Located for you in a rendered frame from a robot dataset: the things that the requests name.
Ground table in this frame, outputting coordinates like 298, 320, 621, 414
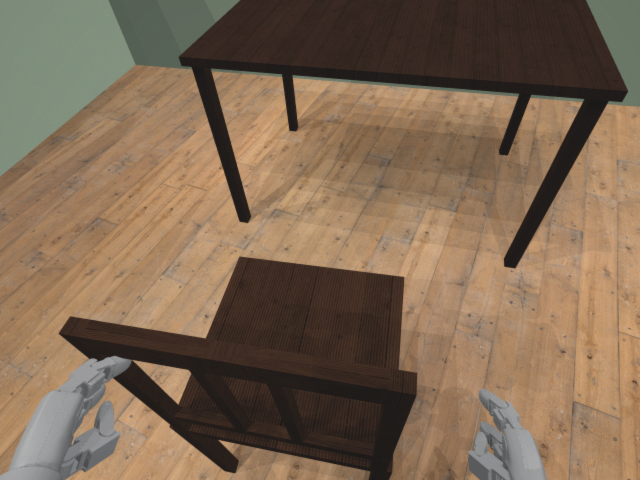
179, 0, 628, 268

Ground right robot hand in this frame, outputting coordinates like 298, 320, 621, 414
468, 389, 547, 480

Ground chair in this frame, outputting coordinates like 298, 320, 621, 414
58, 257, 417, 480

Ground left robot hand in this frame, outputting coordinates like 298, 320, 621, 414
8, 356, 132, 480

